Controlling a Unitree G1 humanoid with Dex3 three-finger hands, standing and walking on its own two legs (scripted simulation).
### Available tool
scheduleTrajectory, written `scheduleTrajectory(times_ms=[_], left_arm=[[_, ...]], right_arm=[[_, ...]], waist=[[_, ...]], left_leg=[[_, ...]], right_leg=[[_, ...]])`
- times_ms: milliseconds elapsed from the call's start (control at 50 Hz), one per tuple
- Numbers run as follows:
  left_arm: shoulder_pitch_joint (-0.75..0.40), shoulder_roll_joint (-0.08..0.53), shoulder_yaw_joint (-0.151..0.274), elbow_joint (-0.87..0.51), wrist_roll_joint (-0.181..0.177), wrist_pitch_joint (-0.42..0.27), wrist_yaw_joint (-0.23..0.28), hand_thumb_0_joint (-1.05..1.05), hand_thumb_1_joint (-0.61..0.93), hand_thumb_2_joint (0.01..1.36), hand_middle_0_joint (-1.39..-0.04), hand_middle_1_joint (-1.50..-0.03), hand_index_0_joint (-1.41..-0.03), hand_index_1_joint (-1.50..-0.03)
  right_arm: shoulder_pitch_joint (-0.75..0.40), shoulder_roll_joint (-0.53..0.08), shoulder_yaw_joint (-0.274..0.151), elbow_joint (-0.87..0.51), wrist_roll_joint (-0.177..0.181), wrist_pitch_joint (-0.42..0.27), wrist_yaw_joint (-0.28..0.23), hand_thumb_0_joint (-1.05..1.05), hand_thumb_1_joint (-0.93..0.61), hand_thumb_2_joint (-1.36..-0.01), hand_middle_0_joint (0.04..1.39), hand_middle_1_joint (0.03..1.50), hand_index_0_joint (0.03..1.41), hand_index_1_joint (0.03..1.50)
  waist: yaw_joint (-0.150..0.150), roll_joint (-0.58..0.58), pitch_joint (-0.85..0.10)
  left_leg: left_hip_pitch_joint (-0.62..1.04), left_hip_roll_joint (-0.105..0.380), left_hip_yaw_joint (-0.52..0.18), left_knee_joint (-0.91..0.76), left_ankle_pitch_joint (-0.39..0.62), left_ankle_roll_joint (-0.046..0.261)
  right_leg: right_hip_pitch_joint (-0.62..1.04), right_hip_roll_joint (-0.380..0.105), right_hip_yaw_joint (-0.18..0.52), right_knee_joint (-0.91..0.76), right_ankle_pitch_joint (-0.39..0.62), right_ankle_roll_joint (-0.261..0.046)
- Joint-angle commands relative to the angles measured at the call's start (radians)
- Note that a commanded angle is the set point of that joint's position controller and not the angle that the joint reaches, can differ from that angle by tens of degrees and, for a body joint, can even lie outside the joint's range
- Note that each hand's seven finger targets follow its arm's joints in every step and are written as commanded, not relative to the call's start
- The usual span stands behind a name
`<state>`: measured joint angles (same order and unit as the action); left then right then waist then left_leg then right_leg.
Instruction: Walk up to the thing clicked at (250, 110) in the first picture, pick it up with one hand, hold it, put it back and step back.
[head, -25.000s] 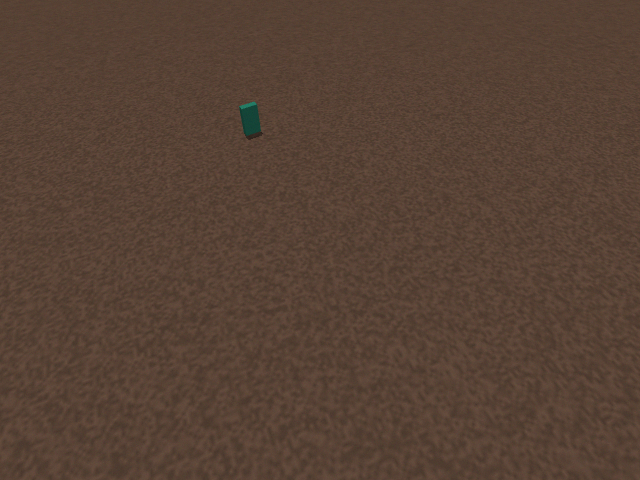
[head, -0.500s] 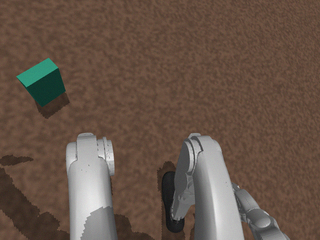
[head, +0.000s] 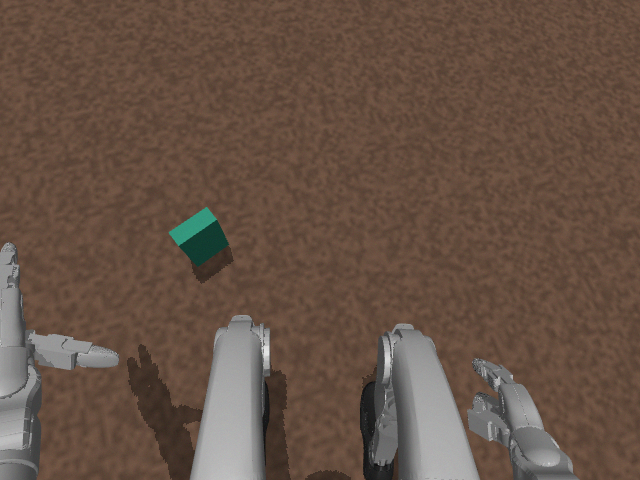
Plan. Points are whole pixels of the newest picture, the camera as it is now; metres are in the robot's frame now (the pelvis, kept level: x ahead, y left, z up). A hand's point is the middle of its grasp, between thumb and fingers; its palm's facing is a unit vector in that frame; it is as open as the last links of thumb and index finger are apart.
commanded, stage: home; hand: left
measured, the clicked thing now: (201, 239) +0.50 +0.28 -0.42
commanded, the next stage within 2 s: none
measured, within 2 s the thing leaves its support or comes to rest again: neither
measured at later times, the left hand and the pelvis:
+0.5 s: hand (66, 347) +0.24 +0.22 +0.11, palm faces +0.20 -0.91 -0.35, open 17.4 cm; pelvis +0.06 +0.00 +0.19, yaw +4 degrees
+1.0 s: hand (59, 384) +0.22 +0.20 +0.16, palm faces +0.19 -0.94 -0.30, open 17.3 cm; pelvis +0.07 +0.00 +0.21, yaw +4 degrees
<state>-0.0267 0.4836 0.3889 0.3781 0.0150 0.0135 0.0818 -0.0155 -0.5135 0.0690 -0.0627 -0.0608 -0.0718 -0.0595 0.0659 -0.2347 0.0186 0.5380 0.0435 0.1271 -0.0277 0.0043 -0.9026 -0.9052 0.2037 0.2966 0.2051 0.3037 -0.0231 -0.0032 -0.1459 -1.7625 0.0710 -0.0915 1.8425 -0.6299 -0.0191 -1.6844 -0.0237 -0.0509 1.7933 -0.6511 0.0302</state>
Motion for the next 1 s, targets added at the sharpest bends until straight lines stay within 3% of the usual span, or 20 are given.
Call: scheduleTrajectory(times_ms=[0, 120, 160, 180, 220, 240, 280, 320, 340, 360, 400, 420, 440, 460, 500, 520, 620, 760, 900, 980], left_arm=[[0.008, 0.196, 0.054, -0.178, -0.016, 0.001, 0.053, 0.000, -0.546, 0.057, -0.052, -0.053, -0.052, -0.053], [0.106, 0.068, -0.070, -0.171, -0.015, 0.064, 0.078, 0.000, -0.566, 0.045, -0.050, -0.051, -0.050, -0.051], [0.119, 0.085, -0.070, -0.229, -0.017, 0.083, 0.095, 0.000, -0.549, 0.055, -0.052, -0.054, -0.052, -0.054], [0.177, 0.041, -0.101, -0.187, -0.016, 0.100, 0.099, 0.000, -0.567, 0.045, -0.050, -0.051, -0.050, -0.051], [0.196, 0.010, -0.140, -0.223, -0.016, 0.124, 0.108, 0.000, -0.568, 0.044, -0.050, -0.051, -0.050, -0.051], [0.154, 0.044, -0.123, -0.314, -0.018, 0.125, 0.117, 0.000, -0.568, 0.044, -0.050, -0.052, -0.050, -0.051], [0.230, -0.010, -0.173, -0.306, -0.015, 0.148, 0.123, 0.000, -0.553, 0.054, -0.052, -0.054, -0.052, -0.054], [0.249, -0.030, -0.195, -0.353, -0.018, 0.167, 0.130, 0.000, -0.532, 0.066, -0.054, -0.058, -0.054, -0.058], [0.298, -0.076, -0.236, -0.341, -0.018, 0.178, 0.129, 0.000, -0.536, 0.063, -0.053, -0.057, -0.054, -0.057], [0.286, -0.054, -0.225, -0.411, -0.019, 0.182, 0.135, 0.000, -0.542, 0.060, -0.053, -0.057, -0.053, -0.057], [0.339, -0.089, -0.268, -0.447, -0.021, 0.198, 0.136, 0.000, -0.535, 0.064, -0.054, -0.058, -0.054, -0.057], [0.424, -0.146, -0.305, -0.413, -0.020, 0.210, 0.133, 0.000, -0.551, 0.055, -0.052, -0.055, -0.052, -0.055], [0.378, -0.109, -0.288, -0.502, -0.023, 0.209, 0.136, 0.000, -0.564, 0.047, -0.051, -0.053, -0.051, -0.052], [0.441, -0.148, -0.322, -0.491, -0.020, 0.218, 0.136, 0.000, -0.523, 0.071, -0.055, -0.059, -0.055, -0.059], [0.446, -0.133, -0.316, -0.556, -0.020, 0.221, 0.135, 0.000, -0.537, 0.063, -0.053, -0.056, -0.053, -0.056], [0.471, -0.166, -0.351, -0.541, -0.021, 0.227, 0.129, 0.000, -0.519, 0.073, -0.055, -0.059, -0.055, -0.059], [0.521, -0.172, -0.345, -0.574, -0.018, 0.224, 0.112, 0.000, -0.507, 0.080, -0.056, -0.061, -0.056, -0.061], [0.458, -0.179, -0.345, -0.582, -0.015, 0.206, 0.092, 0.000, -0.510, 0.078, -0.056, -0.061, -0.056, -0.061], [0.460, -0.193, -0.351, -0.563, -0.009, 0.206, 0.088, 0.000, -0.532, 0.065, -0.053, -0.057, -0.053, -0.057], [0.456, -0.192, -0.347, -0.544, -0.011, 0.203, 0.085, 0.000, -0.526, 0.068, -0.054, -0.059, -0.054, -0.059]], right_arm=[[0.083, -0.160, -0.076, -0.109, -0.004, -0.066, -0.052, 0.000, -0.897, -0.903, 0.201, 0.301, 0.201, 0.301], [0.119, -0.142, -0.072, -0.117, -0.002, -0.118, -0.088, 0.000, -0.898, -0.902, 0.201, 0.301, 0.201, 0.301], [0.126, -0.135, -0.065, -0.125, 0.000, -0.132, -0.100, 0.000, -0.898, -0.902, 0.201, 0.301, 0.201, 0.301], [0.126, -0.136, -0.065, -0.130, 0.002, -0.139, -0.104, 0.000, -0.898, -0.902, 0.201, 0.301, 0.201, 0.301], [0.137, -0.130, -0.061, -0.136, 0.002, -0.150, -0.119, 0.000, -0.898, -0.902, 0.201, 0.301, 0.201, 0.301], [0.153, -0.122, -0.059, -0.130, 0.000, -0.153, -0.125, 0.000, -0.898, -0.902, 0.201, 0.301, 0.201, 0.301], [0.161, -0.114, -0.056, -0.132, -0.002, -0.163, -0.136, 0.000, -0.898, -0.902, 0.201, 0.301, 0.201, 0.301], [0.163, -0.104, -0.047, -0.144, -0.005, -0.170, -0.148, 0.000, -0.898, -0.902, 0.201, 0.301, 0.201, 0.301], [0.165, -0.105, -0.048, -0.149, -0.007, -0.174, -0.154, 0.000, -0.899, -0.902, 0.201, 0.301, 0.201, 0.301], [0.172, -0.099, -0.047, -0.152, -0.009, -0.176, -0.160, 0.000, -0.899, -0.902, 0.201, 0.301, 0.201, 0.301], [0.163, -0.091, -0.040, -0.163, -0.010, -0.188, -0.166, 0.000, -0.899, -0.902, 0.201, 0.301, 0.201, 0.301], [0.165, -0.091, -0.042, -0.175, -0.012, -0.194, -0.172, 0.000, -0.898, -0.902, 0.201, 0.301, 0.201, 0.301], [0.167, -0.091, -0.042, -0.177, -0.015, -0.200, -0.174, 0.000, -0.898, -0.902, 0.201, 0.301, 0.201, 0.301], [0.162, -0.088, -0.040, -0.185, -0.016, -0.206, -0.178, 0.000, -0.898, -0.902, 0.201, 0.301, 0.201, 0.301], [0.161, -0.081, -0.035, -0.198, -0.020, -0.217, -0.182, 0.000, -0.898, -0.902, 0.201, 0.301, 0.201, 0.301], [0.162, -0.081, -0.037, -0.199, -0.020, -0.221, -0.183, 0.000, -0.898, -0.902, 0.201, 0.301, 0.201, 0.301], [0.155, -0.082, -0.042, -0.220, -0.026, -0.241, -0.182, 0.000, -0.898, -0.902, 0.201, 0.301, 0.201, 0.301], [0.152, -0.082, -0.042, -0.213, -0.036, -0.266, -0.171, 0.000, -0.899, -0.902, 0.201, 0.301, 0.201, 0.301], [0.154, -0.087, -0.044, -0.190, -0.040, -0.288, -0.169, 0.000, -0.899, -0.902, 0.201, 0.301, 0.200, 0.301], [0.143, -0.086, -0.041, -0.184, -0.039, -0.289, -0.161, 0.000, -0.900, -0.902, 0.200, 0.301, 0.200, 0.301]], waist=[[-0.001, 0.114, -0.502], [-0.024, 0.082, -0.396], [-0.003, 0.095, -0.397], [-0.006, 0.075, -0.372], [-0.014, 0.093, -0.344], [-0.007, 0.092, -0.355], [-0.011, 0.102, -0.315], [-0.011, 0.107, -0.273], [-0.021, 0.104, -0.243], [-0.011, 0.121, -0.233], [-0.006, 0.121, -0.190], [-0.017, 0.109, -0.177], [-0.010, 0.097, -0.174], [-0.005, 0.093, -0.154], [-0.003, 0.073, -0.131], [-0.013, 0.055, -0.087], [-0.005, 0.013, -0.052], [-0.009, 0.027, -0.032], [-0.008, 0.038, -0.078], [-0.002, 0.042, -0.045]], left_leg=[[0.547, -0.039, 0.064, -0.346, 0.172, 0.042], [0.708, -0.039, 0.069, -0.519, 0.213, 0.038], [0.772, -0.043, 0.072, -0.578, 0.218, 0.035], [0.804, -0.043, 0.071, -0.610, 0.237, 0.032], [0.870, -0.041, 0.072, -0.663, 0.282, 0.030], [0.906, -0.041, 0.074, -0.684, 0.312, 0.029], [0.967, -0.043, 0.078, -0.735, 0.353, 0.025], [1.017, -0.045, 0.082, -0.791, 0.347, 0.024], [1.031, -0.047, 0.084, -0.823, 0.335, 0.024], [1.059, -0.048, 0.087, -0.848, 0.336, 0.023], [1.091, -0.046, 0.082, -0.901, 0.317, 0.020], [1.110, -0.046, 0.079, -0.917, 0.331, 0.021], [1.116, -0.043, 0.074, -0.934, 0.329, 0.020], [1.132, -0.044, 0.071, -0.950, 0.341, 0.020], [1.149, -0.046, 0.076, -0.966, 0.371, 0.021], [1.146, -0.048, 0.081, -0.974, 0.359, 0.023], [1.168, -0.050, 0.085, -1.010, 0.355, 0.022], [1.193, -0.055, 0.093, -1.026, 0.358, 0.018], [1.249, -0.048, 0.082, -1.039, 0.429, 0.011], [1.234, -0.051, 0.085, -1.056, 0.373, 0.012]], right_leg=[[0.422, 0.036, 0.007, -0.365, 0.195, -0.051], [0.615, 0.025, 0.013, -0.550, 0.236, -0.045], [0.689, 0.022, 0.016, -0.606, 0.238, -0.045], [0.712, 0.024, 0.008, -0.631, 0.255, -0.045], [0.768, 0.026, 0.005, -0.678, 0.300, -0.045], [0.812, 0.025, 0.003, -0.701, 0.329, -0.042], [0.862, 0.025, 0.001, -0.745, 0.366, -0.041], [0.907, 0.024, -0.003, -0.802, 0.363, -0.039], [0.929, 0.027, -0.009, -0.827, 0.356, -0.038], [0.954, 0.027, -0.010, -0.855, 0.359, -0.038], [0.976, 0.032, -0.022, -0.885, 0.337, -0.039], [0.998, 0.035, -0.025, -0.902, 0.350, -0.039], [1.016, 0.036, -0.033, -0.912, 0.348, -0.039], [1.032, 0.037, -0.035, -0.925, 0.355, -0.039], [1.070, 0.040, -0.039, -0.949, 0.384, -0.036], [1.062, 0.041, -0.040, -0.963, 0.376, -0.033], [1.100, 0.042, -0.040, -1.009, 0.366, -0.028], [1.126, 0.037, -0.025, -1.025, 0.372, -0.027], [1.159, 0.041, -0.031, -1.018, 0.425, -0.032], [1.153, 0.041, -0.029, -1.037, 0.377, -0.032]])
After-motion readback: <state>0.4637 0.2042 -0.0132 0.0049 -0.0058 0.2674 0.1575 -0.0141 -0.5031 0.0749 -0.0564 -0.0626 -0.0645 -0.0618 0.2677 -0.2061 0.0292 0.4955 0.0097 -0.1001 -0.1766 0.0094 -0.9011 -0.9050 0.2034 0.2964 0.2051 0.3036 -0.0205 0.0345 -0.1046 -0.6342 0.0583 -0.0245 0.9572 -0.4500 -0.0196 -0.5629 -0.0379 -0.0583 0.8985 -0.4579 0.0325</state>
